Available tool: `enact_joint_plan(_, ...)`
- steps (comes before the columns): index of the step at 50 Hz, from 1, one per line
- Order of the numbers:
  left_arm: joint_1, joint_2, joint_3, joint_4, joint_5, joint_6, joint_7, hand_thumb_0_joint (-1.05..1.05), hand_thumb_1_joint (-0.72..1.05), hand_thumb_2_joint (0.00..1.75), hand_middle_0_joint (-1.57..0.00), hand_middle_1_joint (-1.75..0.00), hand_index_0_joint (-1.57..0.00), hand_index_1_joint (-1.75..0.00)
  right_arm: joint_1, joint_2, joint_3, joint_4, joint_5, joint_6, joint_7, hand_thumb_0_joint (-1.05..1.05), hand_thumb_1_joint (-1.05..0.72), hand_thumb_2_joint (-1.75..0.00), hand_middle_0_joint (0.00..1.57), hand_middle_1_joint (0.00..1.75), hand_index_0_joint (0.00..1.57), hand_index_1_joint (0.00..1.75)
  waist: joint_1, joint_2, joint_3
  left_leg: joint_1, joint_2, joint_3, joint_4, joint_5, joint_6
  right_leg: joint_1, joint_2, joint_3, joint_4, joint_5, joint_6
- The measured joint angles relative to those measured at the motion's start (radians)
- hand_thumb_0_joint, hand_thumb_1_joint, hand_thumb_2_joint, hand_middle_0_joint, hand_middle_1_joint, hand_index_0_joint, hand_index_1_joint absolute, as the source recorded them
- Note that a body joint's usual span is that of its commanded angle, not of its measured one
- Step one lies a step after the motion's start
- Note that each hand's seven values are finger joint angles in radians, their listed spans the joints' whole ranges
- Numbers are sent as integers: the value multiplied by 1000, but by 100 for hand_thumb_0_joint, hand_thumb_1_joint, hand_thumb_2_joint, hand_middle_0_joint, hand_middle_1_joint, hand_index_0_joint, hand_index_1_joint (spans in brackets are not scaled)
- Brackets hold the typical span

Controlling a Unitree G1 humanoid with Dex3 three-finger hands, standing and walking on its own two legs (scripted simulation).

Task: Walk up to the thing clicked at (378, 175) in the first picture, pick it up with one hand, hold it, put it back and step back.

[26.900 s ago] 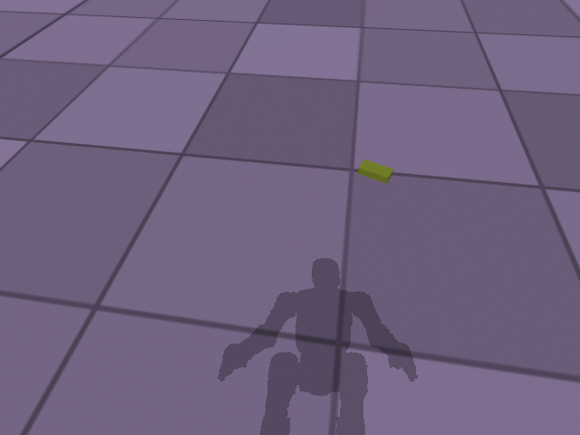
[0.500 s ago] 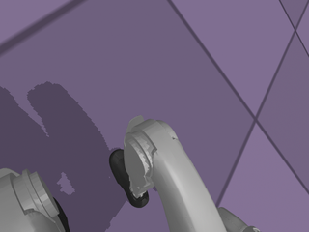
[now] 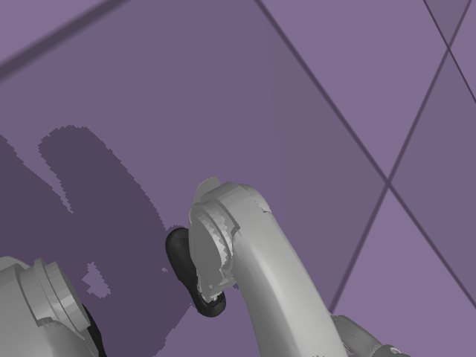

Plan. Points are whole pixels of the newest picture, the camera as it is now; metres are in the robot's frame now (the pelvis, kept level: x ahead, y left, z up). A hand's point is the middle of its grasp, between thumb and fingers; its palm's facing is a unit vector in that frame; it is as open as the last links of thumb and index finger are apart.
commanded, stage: close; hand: left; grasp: from above
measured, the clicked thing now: out of the picture +0.47 +0.31 -0.30
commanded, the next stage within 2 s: settle in 1.00 s
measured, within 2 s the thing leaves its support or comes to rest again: leaves its support in 1.36 s
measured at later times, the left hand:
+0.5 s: hand out of the picture +0.46 +0.31 -0.27, palm faces -0.45 -0.15 -0.88, open 10.4 cm
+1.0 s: hand out of the picture +0.46 +0.31 -0.27, palm faces -0.44 -0.14 -0.89, open 10.2 cm
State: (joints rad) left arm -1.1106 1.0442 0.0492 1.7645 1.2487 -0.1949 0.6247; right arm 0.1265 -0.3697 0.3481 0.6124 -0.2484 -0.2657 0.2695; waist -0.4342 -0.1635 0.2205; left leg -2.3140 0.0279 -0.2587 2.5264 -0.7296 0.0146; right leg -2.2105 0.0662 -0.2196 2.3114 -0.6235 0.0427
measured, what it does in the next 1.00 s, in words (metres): stands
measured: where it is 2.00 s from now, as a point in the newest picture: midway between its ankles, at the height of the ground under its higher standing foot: (152, 323)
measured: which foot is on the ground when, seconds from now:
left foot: down 0.00-1.00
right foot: down 0.00-1.00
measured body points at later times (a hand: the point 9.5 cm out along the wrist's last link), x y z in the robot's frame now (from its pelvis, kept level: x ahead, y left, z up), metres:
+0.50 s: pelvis +0.00 +0.00 +0.00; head +0.29 +0.13 +0.31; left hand +0.47 +0.32 -0.22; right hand +0.04 -0.24 -0.04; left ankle +0.06 +0.12 -0.28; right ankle +0.13 -0.11 -0.28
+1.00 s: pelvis +0.00 +0.00 +0.00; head +0.29 +0.13 +0.31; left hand +0.48 +0.32 -0.22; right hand +0.03 -0.24 -0.04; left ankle +0.06 +0.12 -0.28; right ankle +0.13 -0.11 -0.28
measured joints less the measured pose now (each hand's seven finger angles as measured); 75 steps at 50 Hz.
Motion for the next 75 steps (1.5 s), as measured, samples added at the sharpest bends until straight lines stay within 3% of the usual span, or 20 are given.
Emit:
enact_joint_plan(9,-4,6,2,0,20,-7,15,0,-5,65,-41,-76,-43,-73,-5,5,14,-7,-5,-1,1,0,-90,-90,20,30,20,30,-2,-8,0,0,-2,-2,0,4,-1,2,-1,-2,-1,3,-1)
enact_joint_plan(17,-9,16,11,7,12,1,11,-1,3,58,-49,-70,-51,-67,-10,4,15,-6,-4,-3,-3,0,-90,-90,20,30,20,30,-5,-4,9,-2,0,0,-3,6,0,-2,0,0,-4,6,0)
enact_joint_plan(33,-11,26,2,3,-2,-3,5,0,6,44,-57,-60,-60,-56,-6,-2,25,-9,-1,6,-15,0,-90,-90,20,30,20,30,-6,-5,12,2,3,-5,-4,4,-1,2,3,-4,-9,9,0)
enact_joint_plan(59,-8,34,19,-13,5,-1,-8,0,3,41,-67,-47,-70,-45,-1,-3,33,-21,2,16,-29,0,-90,-90,20,30,20,30,-9,-4,15,-3,4,-3,-4,12,5,0,5,-3,-11,16,4)
enact_joint_plan(69,17,17,57,-85,11,10,-49,0,0,40,-71,-45,-73,-42,23,2,2,-18,8,33,-28,0,-91,-90,20,30,20,30,6,9,-8,-11,-1,-2,-10,9,-2,-10,-1,-2,-11,9,-4)
enact_joint_plan(75,55,-22,65,-172,-3,34,-93,0,0,40,-72,-44,-74,-42,49,4,-49,-11,18,47,-23,0,-91,-90,20,30,20,30,32,31,-37,-15,-7,7,-18,9,-5,-14,-10,3,-9,0,-10)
